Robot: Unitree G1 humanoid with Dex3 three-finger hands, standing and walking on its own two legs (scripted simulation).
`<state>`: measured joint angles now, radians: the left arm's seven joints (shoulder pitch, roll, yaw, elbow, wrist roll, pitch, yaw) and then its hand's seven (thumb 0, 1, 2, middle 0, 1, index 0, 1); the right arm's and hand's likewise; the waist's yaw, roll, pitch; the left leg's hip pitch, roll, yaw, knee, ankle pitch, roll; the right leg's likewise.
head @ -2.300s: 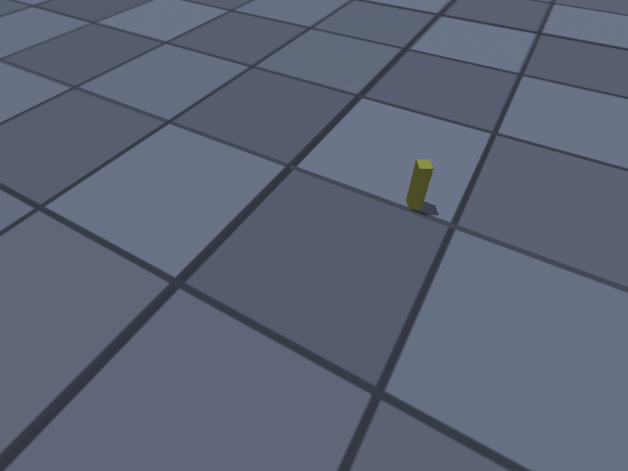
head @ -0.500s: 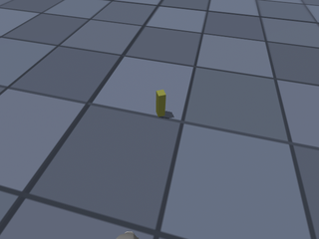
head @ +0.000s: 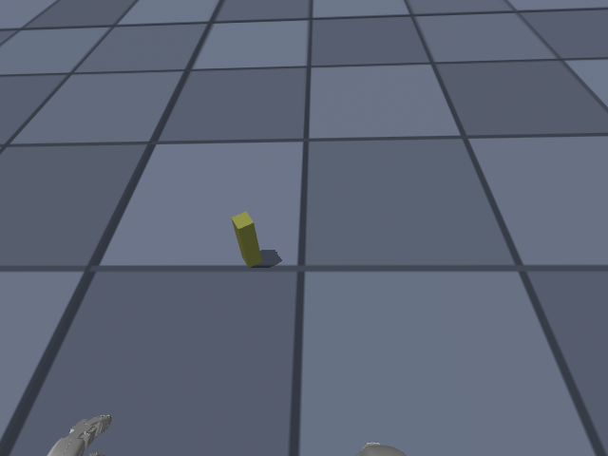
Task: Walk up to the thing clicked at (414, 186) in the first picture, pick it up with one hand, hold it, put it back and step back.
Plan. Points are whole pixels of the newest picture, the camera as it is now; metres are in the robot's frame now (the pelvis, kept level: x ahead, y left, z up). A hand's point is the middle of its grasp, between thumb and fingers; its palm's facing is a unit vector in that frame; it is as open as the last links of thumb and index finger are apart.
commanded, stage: walk up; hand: left
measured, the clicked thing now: (247, 240) +0.97 +0.23 -0.63
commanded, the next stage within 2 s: none
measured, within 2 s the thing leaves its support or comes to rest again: neither
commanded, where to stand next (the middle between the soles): +0.61 +0.03 m, yaw -1 degrees
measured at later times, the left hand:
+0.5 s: hand (111, 406) +0.24 +0.32 -0.13, palm faces -0.07 -0.93 -0.36, open 7.4 cm
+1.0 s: hand (152, 297) +0.41 +0.28 -0.10, palm faces -0.01 -0.91 -0.42, open 7.4 cm
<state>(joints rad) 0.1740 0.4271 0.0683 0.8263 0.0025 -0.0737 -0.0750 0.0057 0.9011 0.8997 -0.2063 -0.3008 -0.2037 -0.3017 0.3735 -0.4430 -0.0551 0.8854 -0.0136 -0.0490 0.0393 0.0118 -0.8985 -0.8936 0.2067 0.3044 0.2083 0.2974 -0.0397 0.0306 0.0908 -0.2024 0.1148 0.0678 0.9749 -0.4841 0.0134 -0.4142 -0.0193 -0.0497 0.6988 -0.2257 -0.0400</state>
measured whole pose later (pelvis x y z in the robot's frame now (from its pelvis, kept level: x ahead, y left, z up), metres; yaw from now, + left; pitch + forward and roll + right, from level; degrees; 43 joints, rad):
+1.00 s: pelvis +0.37 +0.00 +0.02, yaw +0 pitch -3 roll -1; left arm 0.33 0.40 0.05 0.86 0.01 -0.09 -0.04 0.01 0.90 0.90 -0.21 -0.30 -0.21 -0.30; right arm 0.29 -0.43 -0.06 0.88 -0.02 -0.03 0.08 0.01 -0.90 -0.89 0.21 0.30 0.21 0.30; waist 0.03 0.06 0.07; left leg -0.49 0.09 0.02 0.84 -0.31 0.01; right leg -0.23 -0.04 -0.10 0.54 -0.27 -0.03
